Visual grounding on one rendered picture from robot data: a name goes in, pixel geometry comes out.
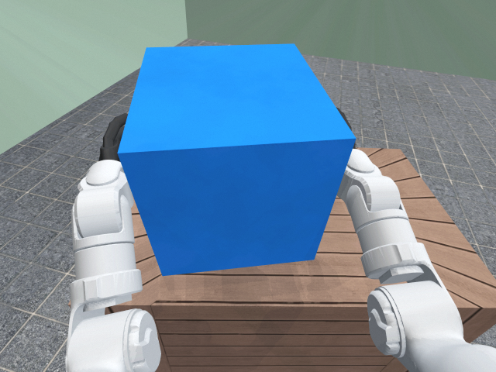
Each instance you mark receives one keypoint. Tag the left robot hand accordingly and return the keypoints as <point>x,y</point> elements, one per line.
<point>112,138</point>

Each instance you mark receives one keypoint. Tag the pedestal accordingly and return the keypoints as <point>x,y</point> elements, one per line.
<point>305,316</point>

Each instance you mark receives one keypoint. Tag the robot right upper arm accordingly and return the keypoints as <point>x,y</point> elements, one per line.
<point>418,324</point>

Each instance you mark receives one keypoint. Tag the robot left forearm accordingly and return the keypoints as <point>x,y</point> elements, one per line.
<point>103,238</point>

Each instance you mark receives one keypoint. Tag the carton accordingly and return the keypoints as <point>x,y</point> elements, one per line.
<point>234,156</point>

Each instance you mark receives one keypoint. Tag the robot left upper arm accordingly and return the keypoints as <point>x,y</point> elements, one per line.
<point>124,341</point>

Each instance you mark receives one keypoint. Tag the robot right forearm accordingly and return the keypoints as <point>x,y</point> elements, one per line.
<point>390,250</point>

